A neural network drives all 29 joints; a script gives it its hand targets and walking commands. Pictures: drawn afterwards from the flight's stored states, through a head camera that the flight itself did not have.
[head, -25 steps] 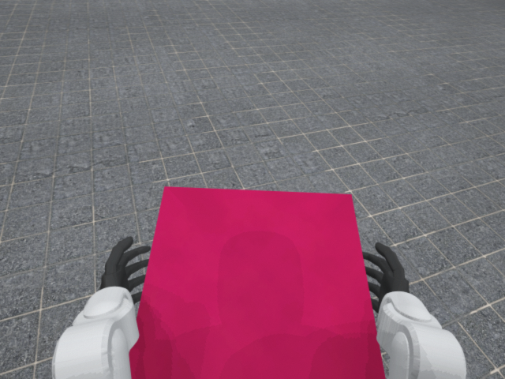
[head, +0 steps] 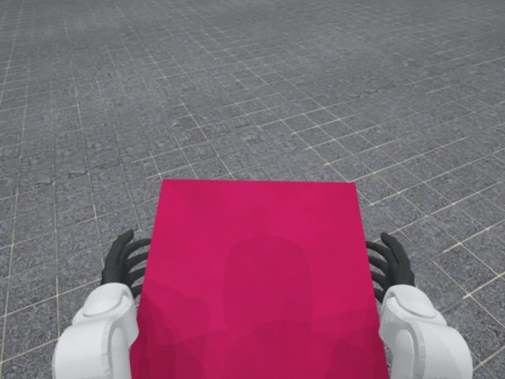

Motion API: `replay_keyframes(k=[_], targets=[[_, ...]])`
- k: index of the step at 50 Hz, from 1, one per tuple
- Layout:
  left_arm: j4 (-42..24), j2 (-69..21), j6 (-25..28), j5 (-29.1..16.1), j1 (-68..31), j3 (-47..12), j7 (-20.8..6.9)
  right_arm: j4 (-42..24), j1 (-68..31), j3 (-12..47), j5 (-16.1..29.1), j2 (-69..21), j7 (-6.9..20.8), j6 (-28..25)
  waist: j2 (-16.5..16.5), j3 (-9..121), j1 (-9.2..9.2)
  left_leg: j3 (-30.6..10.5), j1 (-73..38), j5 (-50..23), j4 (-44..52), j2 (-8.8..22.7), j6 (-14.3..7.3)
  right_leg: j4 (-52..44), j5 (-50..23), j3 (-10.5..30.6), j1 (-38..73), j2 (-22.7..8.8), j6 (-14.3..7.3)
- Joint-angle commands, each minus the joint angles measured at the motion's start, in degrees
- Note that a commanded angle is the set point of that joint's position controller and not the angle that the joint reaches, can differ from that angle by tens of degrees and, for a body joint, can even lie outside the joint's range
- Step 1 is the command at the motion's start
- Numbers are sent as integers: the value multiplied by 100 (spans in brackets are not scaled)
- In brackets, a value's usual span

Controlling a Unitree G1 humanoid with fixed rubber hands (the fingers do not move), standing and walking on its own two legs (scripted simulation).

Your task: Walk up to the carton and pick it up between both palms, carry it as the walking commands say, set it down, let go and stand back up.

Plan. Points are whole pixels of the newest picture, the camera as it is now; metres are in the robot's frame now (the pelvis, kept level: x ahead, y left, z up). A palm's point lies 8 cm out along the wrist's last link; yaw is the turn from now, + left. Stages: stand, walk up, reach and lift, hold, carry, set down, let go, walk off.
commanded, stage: carry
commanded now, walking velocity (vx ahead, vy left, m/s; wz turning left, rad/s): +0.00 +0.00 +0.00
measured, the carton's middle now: (256, 292) +0.27 -0.01 +0.03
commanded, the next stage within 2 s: none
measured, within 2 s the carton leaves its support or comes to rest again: neither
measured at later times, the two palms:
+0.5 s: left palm out of the picture +0.13 +0.19 +0.11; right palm out of the picture +0.12 -0.18 +0.09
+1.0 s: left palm out of the picture +0.13 +0.21 +0.12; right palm (396, 366) +0.13 -0.15 +0.12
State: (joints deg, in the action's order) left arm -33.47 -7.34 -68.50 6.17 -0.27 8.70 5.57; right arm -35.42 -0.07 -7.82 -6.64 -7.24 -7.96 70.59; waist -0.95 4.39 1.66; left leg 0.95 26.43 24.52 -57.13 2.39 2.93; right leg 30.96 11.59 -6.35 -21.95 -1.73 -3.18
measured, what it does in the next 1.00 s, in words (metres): steps on the spot: left foot, then left foot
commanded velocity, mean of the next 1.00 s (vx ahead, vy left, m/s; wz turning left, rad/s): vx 0.37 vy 0.00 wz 0.00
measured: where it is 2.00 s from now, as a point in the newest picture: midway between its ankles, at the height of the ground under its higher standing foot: (249, 374)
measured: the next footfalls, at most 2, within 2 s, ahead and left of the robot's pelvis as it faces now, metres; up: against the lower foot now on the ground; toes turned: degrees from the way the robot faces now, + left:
left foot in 0.10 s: -0.04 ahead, +0.14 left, +0.00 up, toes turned +5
left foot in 0.86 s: -0.08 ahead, +0.12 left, +0.00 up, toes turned +10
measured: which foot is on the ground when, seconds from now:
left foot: up 0.00-0.08, down 0.10-0.48, up 0.50-0.84, down 0.86-1.00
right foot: down 0.00-0.88, up 0.90-1.00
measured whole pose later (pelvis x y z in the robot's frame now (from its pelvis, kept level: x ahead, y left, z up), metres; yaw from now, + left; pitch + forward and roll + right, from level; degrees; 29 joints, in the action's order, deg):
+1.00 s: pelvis -0.09 +0.02 +0.02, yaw +3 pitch +3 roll -2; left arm -34.5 -7.2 -72.4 7.1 -0.6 7.7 6.4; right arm -35.4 2.3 -7.9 -6.4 -7.5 -7.8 71.5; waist -1.7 4.8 0.5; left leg 7.3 8.8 9.3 -14.4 3.0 -2.0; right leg 45.6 14.6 -6.3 -29.2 -1.9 2.0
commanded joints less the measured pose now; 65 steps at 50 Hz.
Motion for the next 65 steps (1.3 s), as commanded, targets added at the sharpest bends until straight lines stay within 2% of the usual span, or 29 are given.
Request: replay_keyframes(k=[1,3,6,8,11,15,18,21,22,23,24,25,27,29,32,40,42,43,44,45,46,49,56,59,60,61,62,63,65], targets=[[-13,-4319,-300,-2114,-2025,-4233,-1121,-148,-2423,4390,2307,-4181,1383,154,1303,1297,-195,433,-473,320,2398,-256,-72,-1200,-386,1706,1212,-1554,-558],[-80,-4293,-334,-2155,-2246,-4307,-1110,-81,-2471,4262,2227,-4223,1361,147,889,1357,-125,411,-1435,-510,3671,-46,-120,-1022,91,1438,798,-1349,-207],[-210,-4432,-356,-2222,-2628,-4473,-1130,-102,-2597,4146,2171,-4328,1381,101,-1003,968,-155,-1335,-1191,150,4487,1484,-720,-298,324,549,-77,-388,574],[-542,-4804,-275,-2443,-3332,-4779,-1206,-127,-2767,4055,2068,-4663,1410,-16,-786,417,-186,-1033,173,699,4684,1303,-732,142,212,236,676,-322,527],[-327,-4717,-276,-2502,-3234,-4734,-1219,-340,-3032,4084,2110,-4514,1361,-58,-597,613,-198,-404,-175,396,4218,938,-532,-88,-75,191,746,-249,424],[54,-4397,-375,-2382,-2859,-4570,-1191,21,-2553,3891,1914,-4172,1284,56,-747,700,-253,-522,519,1712,4301,806,-642,106,651,154,1165,-68,363],[168,-4432,-393,-2288,-2806,-4415,-1214,-110,-2886,4069,2021,-4199,1300,131,-977,186,-294,-803,1014,2667,4802,1166,-723,1004,1081,-237,1013,150,464],[245,-4450,-412,-2323,-2879,-4276,-1250,-198,-3127,4199,2050,-4203,1276,206,-714,-38,-390,-685,1646,2524,4729,1261,-701,956,638,-26,1457,-22,365],[301,-4471,-416,-2337,-2852,-4188,-1246,-284,-3156,4301,2074,-4225,1248,219,-169,150,-408,-344,1684,2213,4093,953,-611,438,774,96,1862,-12,293],[292,-4384,-417,-2301,-2813,-4090,-1244,-334,-3144,4399,2098,-4258,1219,215,1108,247,-424,342,1472,1616,2612,239,-500,-1046,1902,910,1782,-396,125],[366,-4372,-432,-2277,-2605,-3998,-1264,-464,-3174,4530,2138,-4226,1221,212,2146,285,-319,774,1433,529,1004,-204,-285,-2579,3375,2905,1450,-1633,-169],[418,-4264,-439,-2280,-2572,-3993,-1213,-382,-3118,4503,2172,-4147,1206,251,1996,196,-221,319,1505,369,406,62,-257,-3066,4376,3567,1119,-2331,-511],[223,-4484,-368,-2364,-2618,-4041,-1222,-452,-3122,4543,2302,-4406,1253,215,1057,314,-153,80,1141,-196,7,232,-259,-3009,3965,3057,840,-2007,-412],[-45,-4781,-286,-2387,-2622,-4079,-1246,-463,-3064,4544,2392,-4756,1326,148,807,903,-132,188,605,-618,172,226,-190,-2855,2977,2156,979,-1707,-261],[-394,-4946,-145,-2358,-2809,-4213,-1233,-378,-2951,4608,2436,-5047,1375,8,846,1429,-153,375,141,-783,764,89,-185,-2738,2227,1430,1351,-1461,-118],[-478,-4456,-205,-2120,-2290,-4327,-1109,-568,-2607,4533,2408,-4534,1342,8,1057,1589,-231,982,-1083,-233,3099,-252,-337,-2553,2246,963,1427,-1260,-32],[-639,-4366,-260,-2116,-2453,-4417,-1047,-500,-2391,4385,2403,-4421,1316,42,226,1810,-12,1178,-2839,-325,4712,-165,-538,-1603,1722,87,715,-654,546],[-715,-4336,-300,-2105,-2674,-4419,-1028,-530,-2398,4322,2393,-4406,1299,64,-852,1405,84,-585,-3348,1108,5524,983,-965,-370,1100,-358,-571,-161,936],[-784,-4431,-321,-2097,-2876,-4463,-1043,-628,-2612,4295,2413,-4434,1297,66,-1897,755,-9,-2119,-2944,2110,5836,2163,-1321,1214,984,-435,-1687,-30,718],[-637,-4504,-366,-2049,-2809,-4503,-1063,-544,-2651,4208,2313,-4361,1290,76,-1563,213,-105,-2316,-2269,2455,6080,2487,-1658,1827,968,73,-1907,-271,634],[-505,-4620,-374,-2088,-2708,-4555,-1094,-675,-2829,4271,2299,-4337,1323,70,-986,125,-166,-1998,-2079,1667,5967,2501,-1515,2026,719,418,-1876,-350,581],[-450,-4668,-322,-2172,-2847,-4473,-1079,-988,-3308,4382,2426,-4318,1306,1,-329,616,-111,-665,-2950,226,5329,1843,-1065,1705,173,256,-1917,-298,524],[-256,-4434,-390,-2283,-2609,-4536,-999,-459,-2396,3983,2088,-3979,1202,80,-1064,594,-2,-28,-2754,-1314,4704,1382,-1057,-60,385,-421,-681,45,507],[-343,-4438,-406,-2282,-2606,-4512,-1013,-519,-2450,4085,2114,-4038,1202,85,-874,841,-87,434,-2471,-1811,3735,1155,-818,-1231,-91,-760,621,167,426],[-332,-4487,-409,-2303,-2608,-4495,-1017,-458,-2425,4129,2112,-4101,1206,96,-637,1142,-154,677,-1669,-2151,3075,961,-609,-1235,-83,-508,1929,30,276],[-230,-4457,-419,-2302,-2399,-4448,-1009,-468,-2498,4161,2125,-4037,1209,112,-2,1473,-349,909,-398,-1965,1892,710,-373,-1279,474,493,3453,-574,-7],[-260,-4403,-406,-2288,-2372,-4397,-1008,-568,-2654,4263,2192,-4024,1234,128,1437,1453,-424,973,1138,50,504,227,-170,-1754,645,2470,4313,-1921,-515],[-240,-4367,-422,-2289,-2356,-4403,-994,-549,-2602,4351,2258,-3962,1282,163,1348,1167,-374,511,2082,1041,-224,62,-229,-1854,-240,3351,4473,-2566,-1070],[-294,-4718,-332,-2270,-2420,-4288,-1014,-980,-3044,4621,2586,-4328,1399,108,816,1013,-331,33,1813,1080,-150,517,-256,-1618,-677,2687,3642,-2508,-1213]])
